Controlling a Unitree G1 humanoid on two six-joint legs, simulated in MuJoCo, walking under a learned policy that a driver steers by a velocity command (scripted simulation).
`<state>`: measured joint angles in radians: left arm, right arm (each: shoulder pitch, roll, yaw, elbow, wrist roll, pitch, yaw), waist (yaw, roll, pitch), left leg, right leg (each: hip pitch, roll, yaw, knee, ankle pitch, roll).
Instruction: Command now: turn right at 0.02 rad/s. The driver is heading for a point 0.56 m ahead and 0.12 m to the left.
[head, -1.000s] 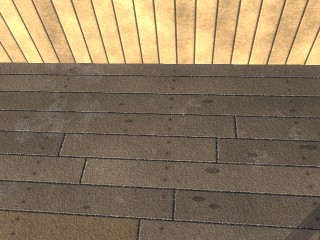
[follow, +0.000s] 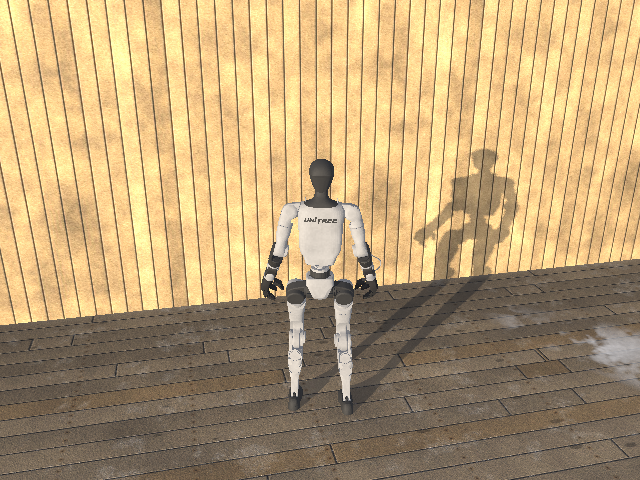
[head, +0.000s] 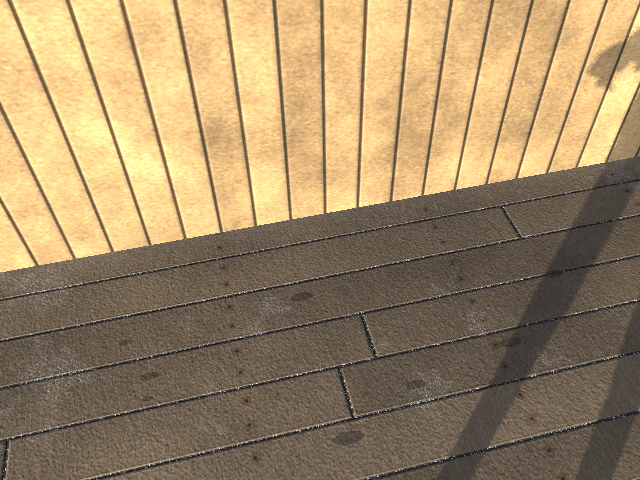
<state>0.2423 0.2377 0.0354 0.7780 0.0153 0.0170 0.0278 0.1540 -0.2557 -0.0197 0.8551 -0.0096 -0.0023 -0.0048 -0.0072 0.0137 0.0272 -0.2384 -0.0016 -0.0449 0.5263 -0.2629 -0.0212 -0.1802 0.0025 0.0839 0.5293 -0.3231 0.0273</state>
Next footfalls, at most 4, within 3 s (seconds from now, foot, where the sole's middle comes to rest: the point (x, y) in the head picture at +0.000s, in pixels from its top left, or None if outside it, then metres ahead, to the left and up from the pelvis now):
1.88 right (418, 479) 0.52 -0.16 -0.77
2.30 left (270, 373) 0.77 0.16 -0.77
2.64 right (375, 375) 0.76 -0.09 -0.77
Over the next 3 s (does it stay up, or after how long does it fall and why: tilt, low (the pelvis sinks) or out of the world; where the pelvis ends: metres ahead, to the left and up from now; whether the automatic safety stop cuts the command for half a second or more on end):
stays up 0.71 0.02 0.00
